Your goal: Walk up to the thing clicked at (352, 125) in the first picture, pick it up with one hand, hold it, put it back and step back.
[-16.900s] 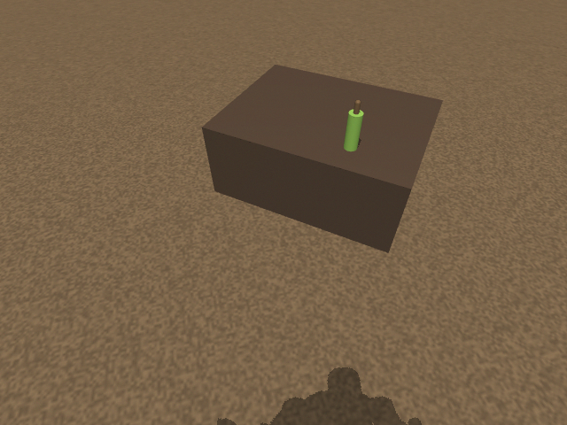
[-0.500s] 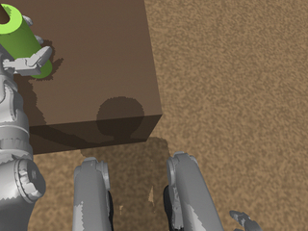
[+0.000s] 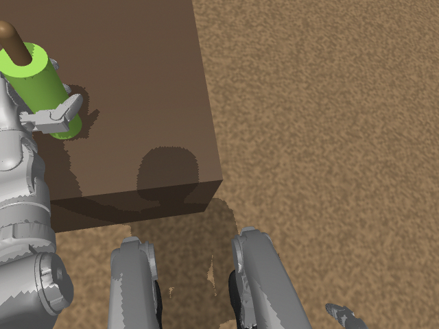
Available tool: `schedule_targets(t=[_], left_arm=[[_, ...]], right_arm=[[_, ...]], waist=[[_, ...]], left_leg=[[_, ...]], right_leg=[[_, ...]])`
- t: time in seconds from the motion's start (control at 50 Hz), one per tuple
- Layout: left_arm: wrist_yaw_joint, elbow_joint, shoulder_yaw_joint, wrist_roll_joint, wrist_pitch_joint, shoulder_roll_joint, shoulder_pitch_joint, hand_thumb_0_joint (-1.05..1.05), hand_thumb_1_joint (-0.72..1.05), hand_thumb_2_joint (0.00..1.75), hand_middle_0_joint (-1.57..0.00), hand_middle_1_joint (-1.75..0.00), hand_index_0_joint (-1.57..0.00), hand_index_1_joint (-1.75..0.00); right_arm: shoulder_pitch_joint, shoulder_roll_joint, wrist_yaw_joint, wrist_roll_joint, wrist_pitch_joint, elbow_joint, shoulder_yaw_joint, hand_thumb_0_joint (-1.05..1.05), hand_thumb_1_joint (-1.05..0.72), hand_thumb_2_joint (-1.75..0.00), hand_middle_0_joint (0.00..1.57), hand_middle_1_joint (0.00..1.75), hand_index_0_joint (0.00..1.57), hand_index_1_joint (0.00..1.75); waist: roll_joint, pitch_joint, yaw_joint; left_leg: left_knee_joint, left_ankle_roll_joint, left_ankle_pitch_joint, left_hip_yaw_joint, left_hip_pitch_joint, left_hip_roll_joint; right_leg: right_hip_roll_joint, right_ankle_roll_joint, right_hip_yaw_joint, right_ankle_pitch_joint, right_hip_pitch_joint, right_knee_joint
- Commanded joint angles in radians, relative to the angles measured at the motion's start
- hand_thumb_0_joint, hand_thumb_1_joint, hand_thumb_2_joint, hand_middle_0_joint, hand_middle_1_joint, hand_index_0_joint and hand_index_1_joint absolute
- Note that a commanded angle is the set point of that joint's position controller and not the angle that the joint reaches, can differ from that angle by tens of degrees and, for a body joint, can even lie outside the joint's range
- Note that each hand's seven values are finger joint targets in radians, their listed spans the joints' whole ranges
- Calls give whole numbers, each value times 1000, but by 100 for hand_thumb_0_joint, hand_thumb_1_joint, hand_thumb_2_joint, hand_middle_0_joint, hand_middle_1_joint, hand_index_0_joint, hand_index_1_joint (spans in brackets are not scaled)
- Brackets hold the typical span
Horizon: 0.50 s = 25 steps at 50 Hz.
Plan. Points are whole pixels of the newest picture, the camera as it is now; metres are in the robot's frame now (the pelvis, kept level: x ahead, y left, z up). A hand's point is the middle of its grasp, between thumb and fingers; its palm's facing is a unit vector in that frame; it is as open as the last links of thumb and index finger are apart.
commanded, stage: settle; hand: left
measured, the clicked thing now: (40, 87) +0.51 +0.24 +0.03
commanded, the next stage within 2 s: lift in 0.50 s
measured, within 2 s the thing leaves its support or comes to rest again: neither
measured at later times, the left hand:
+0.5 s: hand (32, 69) +0.52 +0.25 +0.05, palm faces +0.22 -0.98 -0.02, open 8.2 cm
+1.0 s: hand (12, 62) +0.49 +0.24 +0.10, palm faces +0.23 -0.97 -0.03, open 8.2 cm
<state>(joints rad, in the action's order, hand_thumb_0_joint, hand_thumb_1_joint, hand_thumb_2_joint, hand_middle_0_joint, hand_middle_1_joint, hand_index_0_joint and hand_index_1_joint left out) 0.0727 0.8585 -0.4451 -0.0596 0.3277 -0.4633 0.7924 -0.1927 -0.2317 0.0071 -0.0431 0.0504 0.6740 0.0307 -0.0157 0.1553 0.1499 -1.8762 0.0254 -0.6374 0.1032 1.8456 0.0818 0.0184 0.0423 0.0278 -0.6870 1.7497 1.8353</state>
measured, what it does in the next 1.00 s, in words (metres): rises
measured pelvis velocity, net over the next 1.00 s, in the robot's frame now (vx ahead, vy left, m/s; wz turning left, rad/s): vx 0.02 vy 0.01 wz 0.03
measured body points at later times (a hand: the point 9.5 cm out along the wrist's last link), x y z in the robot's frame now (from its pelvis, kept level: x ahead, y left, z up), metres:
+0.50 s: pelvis +0.01 +0.00 +0.05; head +0.21 +0.05 +0.45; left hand +0.50 +0.30 +0.06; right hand +0.07 -0.26 -0.07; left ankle +0.07 +0.14 -0.46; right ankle +0.07 -0.14 -0.46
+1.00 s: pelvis +0.02 +0.01 +0.09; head +0.19 +0.05 +0.51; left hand +0.47 +0.29 +0.11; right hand +0.09 -0.25 -0.03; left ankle +0.07 +0.14 -0.46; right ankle +0.07 -0.14 -0.46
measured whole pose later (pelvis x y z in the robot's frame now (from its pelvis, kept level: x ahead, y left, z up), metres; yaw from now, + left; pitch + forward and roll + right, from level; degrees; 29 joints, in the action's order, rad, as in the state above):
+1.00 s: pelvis +0.02 +0.01 +0.09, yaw +2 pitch +29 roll -5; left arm 0.07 0.85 -0.40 -0.08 0.38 -0.39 0.68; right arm -0.24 -0.22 0.02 -0.04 0.03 0.71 0.01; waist -0.03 0.15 0.13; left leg -1.56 0.02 -0.58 0.08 1.49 0.08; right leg 0.01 0.04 0.04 -0.62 1.39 1.50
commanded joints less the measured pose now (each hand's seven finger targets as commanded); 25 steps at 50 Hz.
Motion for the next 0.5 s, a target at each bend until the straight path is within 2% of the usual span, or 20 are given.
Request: schedule_targets(t=[0.0, 0.02, 0.04, 0.08, 0.1, 0.12, 0.14, 0.18, 0.2, 0.22, 0.24, 0.26, 0.3, 0.32, 0.34, 0.38, 0.4, 0.42, 0.44, 0.48], left_arm=[[-1, -290, -53, -22, 139, -354, 538, 0, 27, 115, -121, -129, -123, -129], [3, -251, -31, -20, 138, -318, 529, 0, 28, 115, -120, -129, -122, -128], [6, -257, -28, -26, 141, -304, 535, 0, 28, 116, -122, -131, -124, -130], [13, -158, -50, -30, 136, -297, 478, 0, 30, 118, -122, -131, -124, -130], [20, -185, -37, -31, 142, -287, 489, 0, 32, 118, -123, -132, -125, -131], [24, -183, -43, -26, 145, -308, 492, 0, 33, 119, -124, -133, -126, -132], [23, -179, -57, -24, 148, -326, 493, 0, 36, 121, -126, -134, -128, -133], [34, -173, -34, -30, 155, -285, 506, 0, 35, 121, -126, -134, -128, -133], [39, -152, -46, -34, 155, -297, 484, 0, 35, 122, -127, -135, -129, -134], [46, -136, -43, -35, 157, -293, 491, 0, 35, 122, -127, -134, -129, -133], [50, -140, -46, -34, 160, -296, 492, 0, 37, 121, -125, -133, -128, -132], [51, -190, -38, -30, 167, -312, 521, 0, 38, 121, -126, -134, -129, -133], [43, -211, -49, -34, 173, -320, 547, 0, 36, 123, -127, -135, -129, -134], [42, -191, -41, -40, 172, -301, 533, 0, 38, 123, -127, -135, -129, -134], [44, -166, -55, -41, 171, -305, 515, 0, 38, 124, -128, -135, -130, -134], [43, -207, -44, -35, 179, -316, 537, 0, 39, 124, -127, -134, -129, -134], [39, -242, -54, -28, 185, -336, 559, 0, 39, 124, -127, -135, -129, -134], [39, -203, -38, -28, 180, -307, 537, 0, 40, 125, -127, -136, -129, -135], [36, -270, -34, -27, 185, -324, 576, 0, 41, 126, -128, -136, -130, -136], [28, -209, -55, -33, 179, -317, 537, 0, 40, 127, -128, -137, -130, -136]], right_arm=[[-183, -193, -17, -8, -11, -5, -67, 0, -90, -90, 20, 30, 20, 30], [-181, -191, -14, -10, -11, -2, -64, 0, -89, -90, 20, 30, 20, 30], [-184, -190, -12, -9, -13, -10, -65, 0, -90, -90, 20, 30, 20, 30], [-192, -199, -9, -9, -14, 3, -68, 0, -89, -90, 20, 30, 20, 30], [-193, -204, -5, -8, -14, -6, -69, 0, -90, -90, 20, 30, 20, 30], [-193, -207, -4, -8, -13, -5, -69, 0, -89, -90, 20, 30, 20, 30], [-199, -205, -4, -7, -13, -14, -74, 0, -89, -89, 20, 30, 20, 30], [-204, -200, 1, -6, -16, -19, -68, 0, -89, -89, 20, 30, 20, 30], [-205, -201, 2, -4, -18, -16, -71, 0, -89, -90, 20, 30, 20, 30], [-215, -205, 1, -4, -18, -8, -75, 0, -89, -89, 20, 30, 20, 30], [-220, -209, 1, -7, -19, -5, -76, 0, -88, -89, 20, 30, 20, 30], [-216, -206, 2, -7, -19, -17, -75, 0, -89, -89, 20, 30, 20, 30], [-212, -201, 2, -5, -20, -25, -71, 0, -89, -89, 20, 30, 20, 30], [-209, -196, 2, -5, -20, -27, -71, 0, -89, -89, 20, 30, 20, 30], [-221, -203, 2, -5, -20, -11, -76, 0, -89, -89, 20, 30, 20, 30], [-216, -203, 2, -9, -21, -9, -76, 0, -89, -90, 20, 30, 20, 30], [-219, -199, 1, -11, -20, -8, -75, 0, -89, -90, 20, 30, 20, 30], [-219, -204, 3, -11, -18, -8, -74, 0, -89, -90, 20, 30, 20, 30], [-216, -200, 3, -13, -21, -11, -74, 0, -89, -90, 20, 30, 20, 30], [-224, -198, 3, -13, -20, -1, -71, 0, -89, -90, 20, 30, 20, 30]], waist=[[-249, 689, -8], [-253, 658, -2], [-231, 677, 0], [-226, 645, -6], [-231, 659, -6], [-244, 659, -12], [-215, 688, -12], [-222, 669, -1], [-193, 673, -6], [-193, 667, 5], [-219, 663, -3], [-230, 689, -2], [-228, 704, -13], [-212, 696, -6], [-202, 683, 1], [-227, 703, -9], [-259, 722, -14], [-262, 706, -10], [-275, 737, -15], [-245, 715, -10]], left_leg=[[250, -48, 223, -20, -640, -17], [258, -46, 222, -20, -635, -18], [270, -47, 239, -19, -642, -18], [273, -45, 279, -13, -659, -17], [286, -42, 298, -7, -686, -17], [292, -38, 320, 0, -701, -16], [279, -48, 339, -20, -692, -18], [291, -43, 361, -15, -696, -19], [293, -47, 352, -17, -695, -18], [295, -49, 340, -17, -698, -18], [300, -44, 359, -14, -716, -17], [307, -44, 363, -17, -732, -18], [317, -44, 359, -21, -743, -18], [320, -47, 347, -26, -731, -19], [321, -48, 327, -22, -724, -19], [336, -45, 335, -21, -768, -18], [342, -41, 353, -21, -793, -18], [356, -36, 369, -7, -826, -15], [354, -36, 388, -13, -845, -15], [351, -41, 416, -15, -832, -18]], right_leg=[[13, -78, 17, 250, -281, -265], [11, -79, 19, 253, -281, -266], [14, -77, 23, 269, -313, -281], [12, -78, 28, 290, -294, -280], [10, -81, 32, 300, -299, -282], [9, -82, 34, 310, -297, -278], [13, -75, 29, 339, -340, -301], [11, -78, 33, 359, -351, -297], [15, -75, 33, 353, -366, -310], [14, -75, 33, 343, -354, -319], [11, -77, 32, 350, -340, -312], [12, -77, 32, 354, -368, -321], [12, -75, 27, 353, -386, -335], [13, -72, 26, 354, -408, -347], [13, -71, 26, 340, -398, -351], [13, -74, 22, 334, -395, -357], [10, -76, 22, 341, -391, -357], [7, -79, 27, 338, -375, -355], [12, -79, 27, 354, -389, -362], [13, -75, 29, 384, -411, -372]])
